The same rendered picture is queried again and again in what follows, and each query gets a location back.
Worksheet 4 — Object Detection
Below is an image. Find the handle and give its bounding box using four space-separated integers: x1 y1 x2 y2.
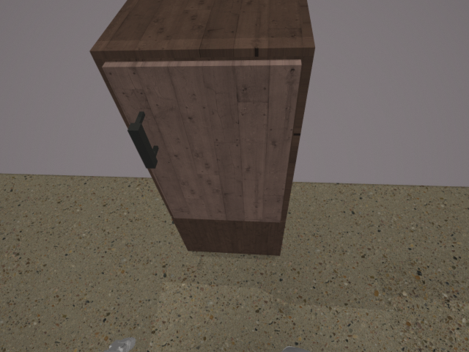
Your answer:
128 111 159 169

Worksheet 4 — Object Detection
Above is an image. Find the robot left hand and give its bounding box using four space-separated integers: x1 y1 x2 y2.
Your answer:
104 337 136 352

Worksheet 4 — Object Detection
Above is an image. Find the cupboard door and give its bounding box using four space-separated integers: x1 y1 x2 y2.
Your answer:
102 59 302 222

